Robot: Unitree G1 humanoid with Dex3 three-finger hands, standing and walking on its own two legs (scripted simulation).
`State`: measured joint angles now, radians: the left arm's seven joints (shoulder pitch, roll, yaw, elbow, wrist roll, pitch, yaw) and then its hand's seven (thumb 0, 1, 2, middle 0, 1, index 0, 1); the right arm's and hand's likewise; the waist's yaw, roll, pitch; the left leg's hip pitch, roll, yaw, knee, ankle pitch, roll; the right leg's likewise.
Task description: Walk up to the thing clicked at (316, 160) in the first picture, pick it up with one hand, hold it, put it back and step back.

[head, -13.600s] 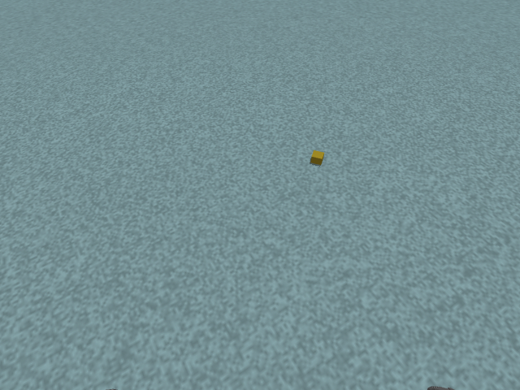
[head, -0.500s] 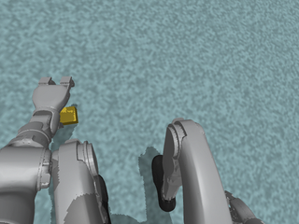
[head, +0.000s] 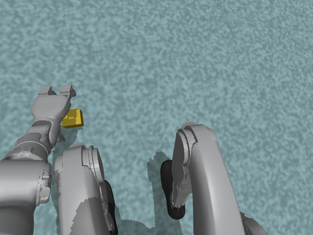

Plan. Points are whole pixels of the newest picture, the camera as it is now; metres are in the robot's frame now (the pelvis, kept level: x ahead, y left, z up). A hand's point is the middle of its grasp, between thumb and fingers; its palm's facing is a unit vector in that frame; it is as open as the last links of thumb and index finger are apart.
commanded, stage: close in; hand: left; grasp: from above
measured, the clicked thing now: (72, 118) +0.44 +0.20 -0.31
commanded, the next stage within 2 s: rest palm in 0.24 s
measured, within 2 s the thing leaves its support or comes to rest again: neither
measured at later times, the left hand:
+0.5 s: hand (61, 117) +0.42 +0.21 -0.22, palm faces -0.50 -0.07 -0.86, open 14.5 cm
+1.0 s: hand (64, 114) +0.44 +0.21 -0.25, palm faces -0.47 -0.06 -0.88, open 14.5 cm
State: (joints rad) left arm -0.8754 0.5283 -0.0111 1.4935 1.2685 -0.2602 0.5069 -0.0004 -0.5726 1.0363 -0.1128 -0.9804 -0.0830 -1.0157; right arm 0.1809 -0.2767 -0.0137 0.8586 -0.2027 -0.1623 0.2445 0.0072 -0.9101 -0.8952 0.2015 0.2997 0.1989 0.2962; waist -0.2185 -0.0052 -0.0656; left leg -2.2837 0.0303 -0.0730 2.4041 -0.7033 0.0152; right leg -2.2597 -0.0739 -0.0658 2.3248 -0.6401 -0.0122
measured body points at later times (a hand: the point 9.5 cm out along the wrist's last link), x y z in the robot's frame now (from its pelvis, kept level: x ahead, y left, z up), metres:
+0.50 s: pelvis +0.00 +0.00 -0.01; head +0.24 +0.05 +0.37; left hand +0.45 +0.21 -0.17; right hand +0.02 -0.26 -0.12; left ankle +0.08 +0.12 -0.30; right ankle +0.11 -0.12 -0.30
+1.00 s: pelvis +0.00 +0.01 -0.03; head +0.26 +0.07 +0.34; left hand +0.46 +0.21 -0.20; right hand +0.02 -0.24 -0.11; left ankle +0.08 +0.12 -0.30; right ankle +0.11 -0.12 -0.30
